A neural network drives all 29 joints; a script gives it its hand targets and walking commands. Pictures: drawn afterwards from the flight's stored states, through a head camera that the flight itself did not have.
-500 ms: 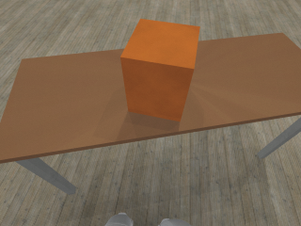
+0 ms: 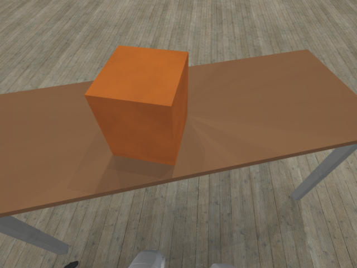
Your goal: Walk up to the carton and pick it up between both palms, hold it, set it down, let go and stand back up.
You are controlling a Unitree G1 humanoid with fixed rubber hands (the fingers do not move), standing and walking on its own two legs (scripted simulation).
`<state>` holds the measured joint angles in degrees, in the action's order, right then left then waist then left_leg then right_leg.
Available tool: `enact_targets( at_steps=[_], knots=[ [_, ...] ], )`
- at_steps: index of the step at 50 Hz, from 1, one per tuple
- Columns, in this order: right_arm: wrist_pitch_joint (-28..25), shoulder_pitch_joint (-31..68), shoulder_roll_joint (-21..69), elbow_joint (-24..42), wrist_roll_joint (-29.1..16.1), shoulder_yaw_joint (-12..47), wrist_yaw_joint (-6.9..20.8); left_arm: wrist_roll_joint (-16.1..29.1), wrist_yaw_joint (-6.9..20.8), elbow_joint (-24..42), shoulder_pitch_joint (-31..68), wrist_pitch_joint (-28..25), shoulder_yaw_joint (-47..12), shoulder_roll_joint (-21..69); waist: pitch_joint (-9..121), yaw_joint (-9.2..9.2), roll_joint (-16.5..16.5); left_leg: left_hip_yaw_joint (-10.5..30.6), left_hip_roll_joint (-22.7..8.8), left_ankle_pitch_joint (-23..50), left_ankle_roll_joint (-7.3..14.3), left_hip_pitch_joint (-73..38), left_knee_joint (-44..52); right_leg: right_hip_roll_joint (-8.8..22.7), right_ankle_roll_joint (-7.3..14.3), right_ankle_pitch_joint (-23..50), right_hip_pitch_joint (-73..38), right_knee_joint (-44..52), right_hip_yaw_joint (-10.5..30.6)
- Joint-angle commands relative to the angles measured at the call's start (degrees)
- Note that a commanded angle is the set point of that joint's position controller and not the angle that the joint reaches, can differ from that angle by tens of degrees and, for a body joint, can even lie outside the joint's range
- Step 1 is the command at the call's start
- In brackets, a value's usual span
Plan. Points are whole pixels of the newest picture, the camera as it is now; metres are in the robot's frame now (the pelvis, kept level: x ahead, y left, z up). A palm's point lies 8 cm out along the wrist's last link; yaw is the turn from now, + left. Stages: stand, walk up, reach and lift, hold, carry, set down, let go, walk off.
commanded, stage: walk up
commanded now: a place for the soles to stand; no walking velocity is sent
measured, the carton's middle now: (147, 107) +0.53 +0.12 +0.02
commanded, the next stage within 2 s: none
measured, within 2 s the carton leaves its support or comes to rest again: neither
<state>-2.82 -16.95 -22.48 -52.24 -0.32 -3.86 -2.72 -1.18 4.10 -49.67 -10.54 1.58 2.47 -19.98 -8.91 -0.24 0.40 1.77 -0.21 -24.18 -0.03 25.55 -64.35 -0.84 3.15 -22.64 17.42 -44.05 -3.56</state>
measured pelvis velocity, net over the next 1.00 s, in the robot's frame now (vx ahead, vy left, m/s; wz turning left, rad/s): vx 0.07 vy -0.03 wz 0.13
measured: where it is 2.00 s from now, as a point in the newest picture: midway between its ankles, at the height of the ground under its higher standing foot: outside the picture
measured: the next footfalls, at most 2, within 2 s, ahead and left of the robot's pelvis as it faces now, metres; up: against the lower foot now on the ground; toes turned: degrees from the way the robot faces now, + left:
left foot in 0.22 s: +0.13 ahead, +0.15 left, +0.00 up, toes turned +1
right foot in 0.54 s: +0.20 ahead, -0.10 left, +0.00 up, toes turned -3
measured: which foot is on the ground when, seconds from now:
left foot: up 0.00-0.20, down 0.22-0.56, up 0.58-1.00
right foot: down 0.00-0.24, up 0.26-0.52, down 0.54-1.00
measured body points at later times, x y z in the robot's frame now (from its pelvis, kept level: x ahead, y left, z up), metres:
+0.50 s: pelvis +0.09 -0.01 -0.02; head +0.13 +0.02 +0.43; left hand +0.21 +0.28 -0.15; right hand +0.13 -0.35 -0.10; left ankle +0.09 +0.15 -0.71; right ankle +0.13 -0.10 -0.69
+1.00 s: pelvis +0.07 -0.03 -0.01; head +0.11 -0.03 +0.44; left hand +0.16 +0.28 -0.12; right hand +0.13 -0.34 -0.14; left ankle +0.06 +0.10 -0.68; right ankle +0.16 -0.10 -0.71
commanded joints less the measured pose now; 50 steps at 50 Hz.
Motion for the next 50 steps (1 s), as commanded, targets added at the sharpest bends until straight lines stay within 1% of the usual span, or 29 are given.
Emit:
enact_targets(
  at_steps=[1, 4, 7, 8, 9, 10, 11, 12, 13, 14, 15, 17, 18, 21, 22, 23, 24, 25, 26, 27, 28, 29, 32, 34, 39, 41, 46, 48, 50],
  knots=[
    [-2.2, -6.3, -15.1, 1.6, 0.6, -2.3, -0.4, -0.5, -2.0, 5.6, -3.5, -3.1, 7.6, -15.5, 7.3, -3.89, 8.4, 0.2, -3.3, 0.6, 1.0, 16.9, 5.9, 16.2, 4.0, 3.3, -21.2, 23.9, 17.4],
    [-2.8, -3.8, -14.3, 3.4, 0.5, -1.9, -0.4, -0.7, -2.4, 5.3, -5.7, -3.0, 7.3, -15.7, 9.4, -5.03, 10.2, -2.1, -3.3, -3.2, 1.0, 16.2, 12.6, 16.5, 8.2, 23.1, -25.2, 17.9, 14.9],
    [-3.9, -4.9, -13.0, 3.8, 0.4, -1.7, -0.7, -1.0, -2.3, 6.2, -4.2, -2.6, 7.0, -16.0, 12.8, -4.12, 11.7, -5.1, -2.4, -4.0, 2.1, 9.9, 21.5, 16.0, 10.5, 37.1, -25.5, 10.1, 11.4],
    [-4.3, -7.9, -12.6, 2.8, 0.2, -1.9, -0.9, -0.9, -2.3, 6.9, -2.5, -2.3, 6.7, -15.6, 14.4, -2.05, 9.3, -6.9, -1.4, 1.6, 2.5, 3.6, 28.1, 14.4, 9.1, 39.8, -23.0, 5.4, 7.6],
    [-4.8, -16.5, -12.6, 0.0, 0.2, -2.3, -1.6, -1.0, -2.1, 8.5, 3.1, -1.8, 6.4, -15.4, 16.7, 3.53, 7.5, -9.5, 0.5, 9.9, 3.4, -8.9, 37.8, 10.1, 6.7, 43.1, -16.5, -5.1, 1.5],
    [-5.1, -25.0, -14.8, -2.3, 0.6, -4.1, -2.4, -1.1, -1.9, 9.4, 4.9, -1.6, 5.8, -13.1, 18.3, 8.19, 2.7, -4.0, -0.6, 17.8, 4.1, -23.1, 36.8, 7.7, 4.1, 36.0, -4.0, -16.1, 1.5],
    [-5.1, -27.2, -20.0, -2.5, 1.3, -5.7, -3.3, -0.8, -1.8, 10.5, 5.1, -1.8, 4.9, -9.3, 18.0, 8.36, -9.0, 17.1, -9.1, 23.6, 7.6, -33.8, 35.7, 3.0, 0.7, 14.7, 13.6, -23.5, 1.1],
    [-4.6, -25.1, -24.3, -0.6, 0.6, -6.0, -3.5, -0.2, -1.7, 12.4, 7.4, -1.5, 4.9, -10.5, 18.1, 6.78, -15.0, 44.7, -21.5, 29.6, 17.0, -37.4, 41.1, -3.0, -1.1, -10.9, 27.6, -27.1, 4.2],
    [-4.3, -20.1, -23.4, 0.7, -0.6, -5.7, -3.7, -1.0, -1.8, 10.9, 9.3, -0.8, 5.5, -14.3, 14.5, 5.84, -6.9, 48.3, -24.6, 25.9, 21.7, -34.9, 39.7, 1.2, -1.9, -12.7, 30.1, -32.1, 9.1],
    [-4.1, -18.5, -21.6, 1.1, -0.4, -5.3, -4.0, -0.5, -2.0, 9.8, 10.5, -0.6, 5.8, -15.5, 8.5, 5.05, -2.9, 43.4, -22.5, 27.1, 21.3, -29.1, 38.0, 2.9, -2.4, -12.1, 29.7, -33.9, 10.3],
    [-3.9, -16.5, -20.4, 1.8, 0.2, -4.5, -4.4, -0.4, -2.1, 9.7, 11.0, -0.6, 5.9, -14.9, 4.5, 4.59, -1.1, 38.0, -21.3, 31.9, 20.6, -23.9, 36.4, 4.3, -2.6, -11.5, 29.4, -34.9, 10.3],
    [-3.9, -13.6, -17.6, 2.5, 0.8, -3.4, -4.3, -0.4, -1.7, 9.2, 8.6, -0.3, 5.8, -13.9, 3.7, 2.62, -4.8, 27.8, -17.3, 41.6, 17.4, -17.9, 32.2, 5.6, -2.3, -9.0, 24.8, -29.7, 10.2],
    [-4.1, -13.2, -17.2, 2.5, 1.0, -3.2, -4.2, -0.5, -1.6, 9.4, 8.7, -0.2, 5.8, -13.3, 4.2, 2.53, -5.3, 26.1, -16.2, 44.4, 16.4, -16.3, 31.1, 5.9, -1.9, -8.0, 22.7, -27.6, 9.9],
    [-3.9, -12.1, -17.6, 3.2, 1.7, -3.1, -4.3, -0.3, -2.2, 10.0, 9.6, -0.4, 5.5, -12.3, 8.3, 3.23, -11.4, 23.8, -15.4, 48.1, 15.6, -17.6, 27.0, 6.9, -1.8, -7.4, 20.1, -17.2, 8.8],
    [-3.9, -10.8, -18.2, 3.7, 1.7, -3.1, -4.4, -0.3, -2.3, 9.6, 9.7, -0.5, 5.7, -12.5, 8.0, 2.8, -11.1, 25.0, -16.0, 48.9, 15.7, -15.9, 26.3, 7.0, -1.6, -6.8, 18.6, -15.1, 8.7],
    [-3.7, -9.0, -19.1, 4.6, 1.5, -3.2, -4.4, -0.1, -2.6, 8.9, 8.5, -0.7, 5.6, -12.9, 8.9, 2.34, -13.3, 24.8, -16.4, 50.0, 16.0, -14.3, 24.9, 7.0, -1.7, -6.4, 16.0, -12.4, 8.4],
    [-3.5, -5.6, -19.7, 5.1, 1.2, -3.3, -4.3, 0.0, -2.7, 7.8, 6.7, -1.0, 5.8, -12.9, 9.2, 0.62, -12.8, 23.1, -15.4, 47.9, 14.4, -10.3, 22.7, 6.9, -1.7, -1.8, 10.5, -6.4, 8.8],
    [-3.2, -2.2, -19.0, 5.9, 0.8, -2.9, -4.2, 0.1, -2.9, 5.5, 2.2, -1.5, 6.1, -13.4, 10.4, -2.0, -11.8, 19.6, -12.7, 42.5, 11.4, -3.4, 19.3, 6.4, -1.6, 6.7, -0.6, 3.0, 8.6],
    [-2.7, -1.7, -15.8, 6.0, 0.5, -1.8, -3.7, -0.3, -3.2, 3.6, -1.2, -2.0, 6.9, -14.9, 12.0, -3.68, -7.4, 12.8, -7.7, 33.6, 7.2, 4.5, 13.2, 6.6, -1.6, 13.3, -12.8, 12.1, 9.8],
    [-2.5, -5.6, -10.0, 5.9, -0.1, -0.2, -3.4, -1.1, -3.6, 3.8, -2.5, -2.6, 7.9, -20.1, 15.3, -3.87, 10.1, 5.9, 1.8, 8.6, 3.0, 13.5, -0.1, 18.9, -0.2, 17.6, -19.8, 19.3, 25.6],
    [-1.4, -6.4, -11.8, 4.4, 0.1, -0.7, -3.8, -0.1, -3.6, 4.8, 1.8, -2.4, 7.3, -20.1, 14.4, -2.5, 7.4, 2.9, 3.8, -9.6, 2.4, 13.3, -4.2, 25.8, 0.7, 12.7, -14.5, 24.3, 27.3],
    [-0.4, -6.0, -15.1, 2.9, 0.4, -2.0, -3.9, 0.4, -3.6, 5.0, 3.3, -2.1, 7.6, -19.7, 12.9, -2.81, 2.8, 4.4, 2.2, -8.4, 2.5, 11.6, -7.2, 25.0, -1.2, 1.3, -10.3, 26.6, 26.8],
    [0.1, -7.6, -13.5, 1.1, 0.1, -1.5, -2.5, 0.2, -4.0, 4.8, 4.9, -1.4, 7.3, -16.4, 7.3, -1.61, 8.0, 3.2, 0.2, -2.4, 1.7, 13.3, -6.5, 18.9, -5.0, 0.9, -9.3, 26.7, 18.5],
    [0.2, -10.1, -13.4, 0.4, 0.4, -1.4, -2.0, 0.3, -4.1, 4.7, 4.5, -1.7, 6.8, -14.5, 9.5, -1.37, 8.5, 3.3, 0.1, -1.3, 1.0, 12.4, -5.0, 18.0, -4.1, 8.2, -13.0, 23.9, 15.2],
    [0.7, -10.0, -13.3, 0.5, 0.9, -1.5, -1.6, 0.3, -4.5, 5.4, 4.1, -1.8, 6.6, -13.7, 12.1, -2.41, 10.4, 2.6, -0.1, -1.0, 0.4, 11.4, -2.9, 18.7, -1.2, 9.2, -16.0, 22.9, 13.1],
    [0.7, -10.3, -13.8, 0.5, 1.0, -1.6, -1.5, 0.3, -4.4, 5.6, 4.2, -1.7, 6.5, -13.7, 12.0, -2.14, 11.1, 2.2, -0.5, -1.6, 0.1, 11.0, -2.5, 19.2, 1.0, 8.3, -15.5, 22.2, 12.5],
    [0.3, -9.8, -14.3, 0.6, 1.7, -1.8, -1.5, 0.0, -3.8, 6.4, 5.6, -1.3, 6.7, -14.8, 11.4, -2.34, 10.9, -0.8, -2.3, -8.0, 0.4, 8.4, 1.7, 22.6, 10.2, -2.2, -10.3, 21.3, 14.2],
    [-0.1, -10.8, -14.0, 0.4, 1.5, -1.9, -1.2, -0.1, -3.3, 7.0, 6.9, -0.9, 6.6, -15.4, 11.4, -1.84, 12.8, -1.8, -2.9, -7.6, 1.2, 4.2, 6.2, 23.2, 10.9, -5.2, -6.1, 20.6, 13.8],
    [-0.5, -14.7, -13.3, -1.3, 1.4, -2.0, -0.8, -0.1, -2.9, 7.9, 11.2, -0.3, 6.2, -15.6, 11.2, 1.53, 9.9, -3.0, -3.0, -2.3, 2.6, -5.2, 16.6, 21.3, 8.2, -8.1, 1.9, 17.5, 9.3]
  ],
)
